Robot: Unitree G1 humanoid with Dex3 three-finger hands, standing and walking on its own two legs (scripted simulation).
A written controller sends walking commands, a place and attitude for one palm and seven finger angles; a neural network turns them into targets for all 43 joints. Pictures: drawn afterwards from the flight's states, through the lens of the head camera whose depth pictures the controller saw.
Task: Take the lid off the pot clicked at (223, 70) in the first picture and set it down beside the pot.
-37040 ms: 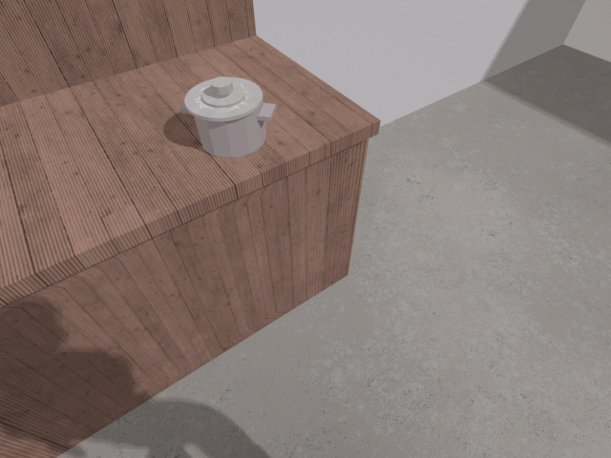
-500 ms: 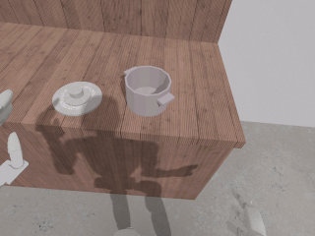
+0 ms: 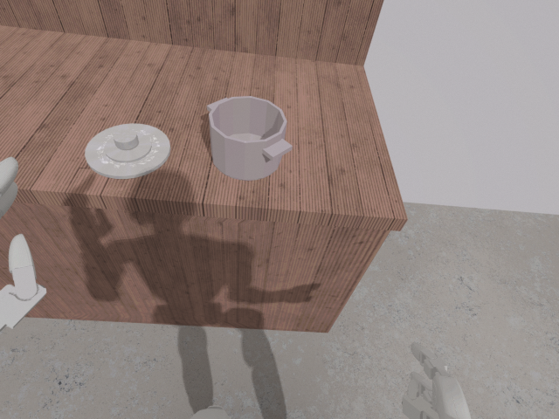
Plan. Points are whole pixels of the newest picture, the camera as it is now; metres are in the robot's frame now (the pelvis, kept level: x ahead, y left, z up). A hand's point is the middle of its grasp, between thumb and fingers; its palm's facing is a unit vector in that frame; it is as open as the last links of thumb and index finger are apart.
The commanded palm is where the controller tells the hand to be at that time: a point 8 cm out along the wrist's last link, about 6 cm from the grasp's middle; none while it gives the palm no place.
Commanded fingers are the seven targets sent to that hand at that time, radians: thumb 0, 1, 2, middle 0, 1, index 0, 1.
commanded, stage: step back with the hand held close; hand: left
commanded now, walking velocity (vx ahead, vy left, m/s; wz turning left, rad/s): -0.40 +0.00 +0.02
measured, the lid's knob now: (125, 138) +0.60 +0.33 +0.01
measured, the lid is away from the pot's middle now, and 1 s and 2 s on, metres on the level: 0.24 0.24 0.24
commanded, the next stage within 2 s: stop stepping back and stand still in 0.10 s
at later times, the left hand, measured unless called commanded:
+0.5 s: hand out of the picture +0.06 +0.25 +0.18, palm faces +0.36 -0.81 -0.47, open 7.4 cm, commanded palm +0.01 +0.29 +0.19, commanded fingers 0.00 0.90 0.90 -0.20 -0.30 -0.20 -0.30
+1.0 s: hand out of the picture +0.05 +0.26 +0.17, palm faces +0.35 -0.85 -0.40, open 7.4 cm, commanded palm none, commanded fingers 0.00 0.90 0.90 -0.20 -0.30 -0.20 -0.30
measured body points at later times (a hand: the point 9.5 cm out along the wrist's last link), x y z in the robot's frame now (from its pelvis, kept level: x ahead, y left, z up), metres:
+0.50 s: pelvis -0.11 +0.01 +0.00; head -0.12 +0.04 +0.45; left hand +0.04 +0.29 +0.21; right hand +0.04 -0.22 -0.06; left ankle -0.09 +0.13 -0.72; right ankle -0.08 -0.11 -0.73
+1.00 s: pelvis -0.13 +0.02 +0.01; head -0.15 +0.04 +0.46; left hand +0.03 +0.30 +0.19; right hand +0.02 -0.22 -0.07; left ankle -0.12 +0.11 -0.72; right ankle -0.14 -0.10 -0.72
